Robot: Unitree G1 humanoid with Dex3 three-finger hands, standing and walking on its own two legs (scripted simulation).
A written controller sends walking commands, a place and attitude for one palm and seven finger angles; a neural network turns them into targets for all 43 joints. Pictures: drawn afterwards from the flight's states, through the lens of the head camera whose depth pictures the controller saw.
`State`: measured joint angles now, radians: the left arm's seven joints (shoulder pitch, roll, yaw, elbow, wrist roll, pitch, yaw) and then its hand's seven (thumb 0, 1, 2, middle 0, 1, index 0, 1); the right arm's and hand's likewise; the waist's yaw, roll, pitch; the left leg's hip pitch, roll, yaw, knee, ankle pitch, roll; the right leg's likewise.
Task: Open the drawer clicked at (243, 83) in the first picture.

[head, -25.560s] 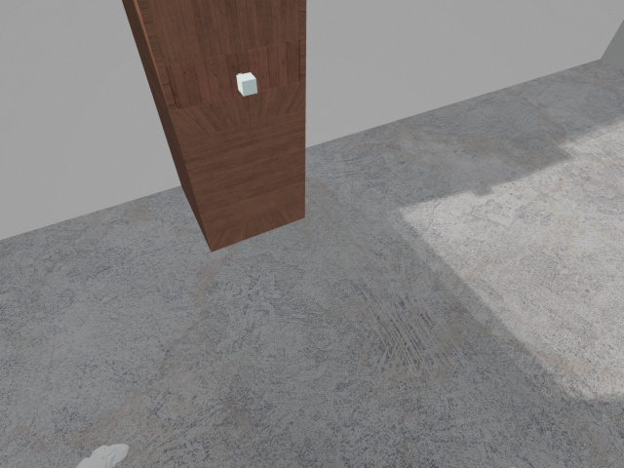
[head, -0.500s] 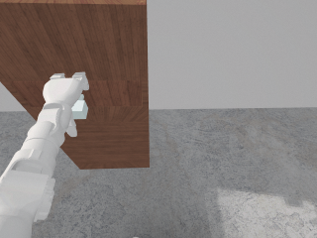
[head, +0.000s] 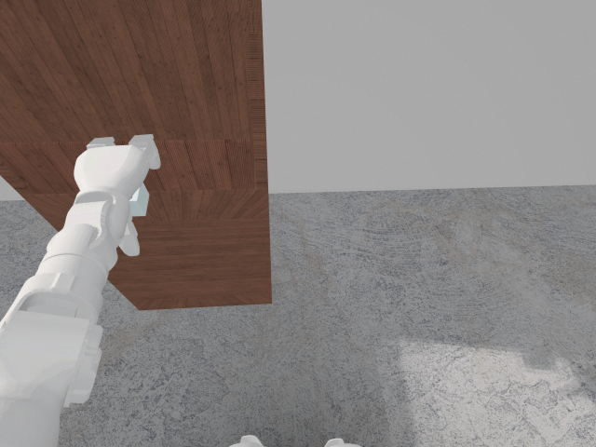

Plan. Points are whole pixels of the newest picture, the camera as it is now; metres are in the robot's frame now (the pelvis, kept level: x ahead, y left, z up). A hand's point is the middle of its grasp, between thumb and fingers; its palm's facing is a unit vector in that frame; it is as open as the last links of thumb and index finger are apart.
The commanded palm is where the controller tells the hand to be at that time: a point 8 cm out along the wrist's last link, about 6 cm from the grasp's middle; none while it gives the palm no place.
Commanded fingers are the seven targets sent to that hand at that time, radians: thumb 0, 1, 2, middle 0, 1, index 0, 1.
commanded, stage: lower the fingers behind the handle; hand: left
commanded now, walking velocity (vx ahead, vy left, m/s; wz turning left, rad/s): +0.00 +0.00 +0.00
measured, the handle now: (131, 187) +0.52 +0.25 -0.02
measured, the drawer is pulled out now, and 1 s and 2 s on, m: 0.00 0.00 0.00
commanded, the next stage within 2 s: close the thumb around the handle in 1.30 s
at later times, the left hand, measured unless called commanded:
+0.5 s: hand (132, 205) +0.47 +0.24 -0.01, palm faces -0.10 -0.06 -0.99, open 13.8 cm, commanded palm +0.46 +0.23 +0.05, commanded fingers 0.00 -0.50 0.30 -0.30 -1.20 -0.30 -1.20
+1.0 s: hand (132, 212) +0.48 +0.25 -0.04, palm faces -0.07 -0.04 -1.00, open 13.8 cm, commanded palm +0.47 +0.23 +0.02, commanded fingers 0.00 -0.50 0.30 -0.30 -1.20 -0.30 -1.20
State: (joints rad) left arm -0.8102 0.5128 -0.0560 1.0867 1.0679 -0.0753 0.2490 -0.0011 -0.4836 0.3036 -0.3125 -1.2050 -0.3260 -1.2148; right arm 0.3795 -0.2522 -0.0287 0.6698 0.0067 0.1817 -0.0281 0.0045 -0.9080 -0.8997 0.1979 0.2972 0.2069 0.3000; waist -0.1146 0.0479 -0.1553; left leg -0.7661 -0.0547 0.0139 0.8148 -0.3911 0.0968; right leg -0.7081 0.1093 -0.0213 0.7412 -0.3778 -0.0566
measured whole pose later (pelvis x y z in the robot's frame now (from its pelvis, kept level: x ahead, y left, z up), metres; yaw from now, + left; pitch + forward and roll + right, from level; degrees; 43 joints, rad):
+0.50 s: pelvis +0.00 +0.00 -0.01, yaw +0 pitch +23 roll -4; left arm -0.79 0.52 -0.02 1.09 1.09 -0.11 0.32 0.00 -0.48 0.30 -0.31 -1.21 -0.33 -1.21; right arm 0.36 -0.25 -0.03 0.68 -0.01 0.17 -0.03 0.00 -0.91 -0.90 0.20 0.30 0.21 0.30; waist -0.12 0.05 -0.18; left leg -0.86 -0.05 0.01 0.90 -0.43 0.10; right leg -0.80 0.12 -0.03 0.81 -0.41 -0.06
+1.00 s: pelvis -0.01 +0.01 -0.03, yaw -1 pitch +25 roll -5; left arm -0.85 0.52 -0.03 1.14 1.11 -0.06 0.38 0.00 -0.48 0.30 -0.31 -1.20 -0.33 -1.21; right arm 0.36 -0.25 -0.02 0.69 -0.02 0.16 -0.02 0.00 -0.91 -0.90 0.20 0.30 0.21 0.30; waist -0.13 0.06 -0.19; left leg -1.00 -0.05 0.00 1.02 -0.46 0.11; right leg -0.92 0.12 -0.06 0.92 -0.44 -0.05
